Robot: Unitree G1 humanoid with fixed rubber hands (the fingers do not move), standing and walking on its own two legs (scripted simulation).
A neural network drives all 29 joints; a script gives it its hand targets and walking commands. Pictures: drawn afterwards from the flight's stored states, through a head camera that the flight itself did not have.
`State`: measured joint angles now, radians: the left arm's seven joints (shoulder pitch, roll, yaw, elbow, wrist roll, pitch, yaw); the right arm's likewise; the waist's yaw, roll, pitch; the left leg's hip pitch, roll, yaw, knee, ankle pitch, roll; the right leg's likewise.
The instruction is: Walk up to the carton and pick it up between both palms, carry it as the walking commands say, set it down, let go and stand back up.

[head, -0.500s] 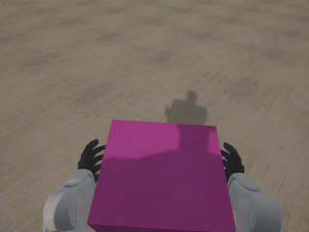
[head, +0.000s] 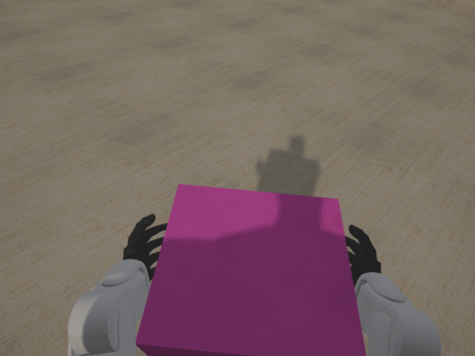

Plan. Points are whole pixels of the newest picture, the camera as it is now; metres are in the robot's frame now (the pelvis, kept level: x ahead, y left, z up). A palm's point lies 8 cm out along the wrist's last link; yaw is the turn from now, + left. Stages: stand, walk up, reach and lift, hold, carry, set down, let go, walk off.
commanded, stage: carry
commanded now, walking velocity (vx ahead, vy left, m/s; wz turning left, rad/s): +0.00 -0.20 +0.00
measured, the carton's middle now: (246, 295) +0.22 +0.00 +0.02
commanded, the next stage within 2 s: none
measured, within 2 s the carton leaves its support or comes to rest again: neither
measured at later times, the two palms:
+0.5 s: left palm (227, 295) +0.20 +0.03 +0.07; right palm (451, 300) +0.21 -0.29 +0.08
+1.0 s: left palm (339, 316) +0.18 -0.12 +0.07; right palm out of the picture +0.19 -0.44 +0.08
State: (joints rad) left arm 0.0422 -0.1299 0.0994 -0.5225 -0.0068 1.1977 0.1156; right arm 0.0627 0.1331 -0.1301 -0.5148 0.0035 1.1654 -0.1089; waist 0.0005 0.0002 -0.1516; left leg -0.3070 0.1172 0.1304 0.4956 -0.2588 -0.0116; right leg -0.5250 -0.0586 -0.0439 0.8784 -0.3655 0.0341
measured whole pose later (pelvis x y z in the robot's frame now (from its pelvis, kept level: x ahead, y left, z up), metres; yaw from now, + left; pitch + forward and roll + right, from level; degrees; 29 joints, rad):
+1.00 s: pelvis -0.04 -0.29 -0.02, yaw +1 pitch +4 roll -1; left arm 0.07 -0.13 0.09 -0.55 0.00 1.16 0.11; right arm 0.05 0.13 -0.13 -0.54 0.00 1.16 -0.10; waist 0.01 0.01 -0.14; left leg -0.37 0.05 0.17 0.65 -0.38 0.00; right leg -0.41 0.02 -0.21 0.58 -0.25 -0.10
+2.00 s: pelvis -0.08 -0.62 -0.01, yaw +0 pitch +4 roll -1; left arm 0.05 -0.13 0.09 -0.60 -0.01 1.17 0.11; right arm 0.05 0.13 -0.12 -0.59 0.00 1.15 -0.09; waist -0.01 0.02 -0.08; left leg -0.34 0.24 0.13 0.57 -0.27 -0.11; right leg -0.36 -0.07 -0.11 0.51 -0.20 0.02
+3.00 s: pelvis -0.08 -0.72 +0.00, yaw +3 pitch +3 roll +0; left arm 0.02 -0.13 0.12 -0.50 0.01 1.18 0.10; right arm -0.01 0.13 -0.13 -0.48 -0.01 1.18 -0.11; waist 0.00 0.01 -0.11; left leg -0.23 0.04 0.12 0.45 -0.27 0.00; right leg -0.28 0.04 -0.22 0.39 -0.18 -0.11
